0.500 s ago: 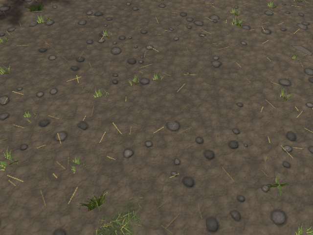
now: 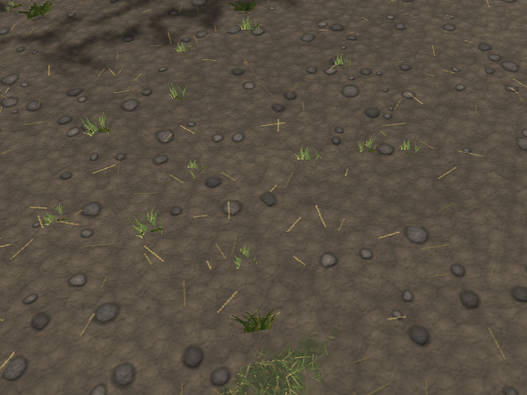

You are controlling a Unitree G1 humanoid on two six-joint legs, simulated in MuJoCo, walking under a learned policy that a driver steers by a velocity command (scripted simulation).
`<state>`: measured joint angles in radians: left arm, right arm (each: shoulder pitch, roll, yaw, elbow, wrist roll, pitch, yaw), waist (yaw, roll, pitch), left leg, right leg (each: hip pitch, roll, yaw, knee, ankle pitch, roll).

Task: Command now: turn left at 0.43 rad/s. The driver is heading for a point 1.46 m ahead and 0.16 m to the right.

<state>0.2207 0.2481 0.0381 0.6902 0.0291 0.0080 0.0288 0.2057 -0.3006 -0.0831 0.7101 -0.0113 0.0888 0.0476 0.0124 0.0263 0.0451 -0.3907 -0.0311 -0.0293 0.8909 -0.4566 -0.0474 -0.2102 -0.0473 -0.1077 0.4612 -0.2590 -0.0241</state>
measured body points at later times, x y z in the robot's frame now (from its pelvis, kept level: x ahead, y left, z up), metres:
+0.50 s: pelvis -0.01 +0.02 +0.00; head +0.00 +0.02 +0.45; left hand +0.04 +0.29 -0.13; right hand +0.13 -0.21 -0.13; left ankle -0.02 +0.11 -0.74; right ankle -0.01 -0.10 -0.74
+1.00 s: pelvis -0.02 +0.00 +0.00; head -0.01 +0.00 +0.45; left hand +0.00 +0.25 -0.15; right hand +0.02 -0.24 -0.15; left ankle -0.02 +0.11 -0.74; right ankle -0.01 -0.10 -0.74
